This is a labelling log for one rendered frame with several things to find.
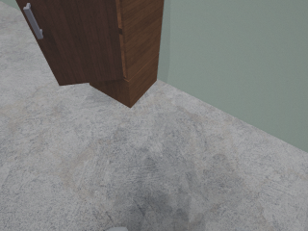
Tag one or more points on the cupboard door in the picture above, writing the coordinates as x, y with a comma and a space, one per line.
80, 41

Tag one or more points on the handle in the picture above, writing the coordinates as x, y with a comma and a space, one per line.
32, 21

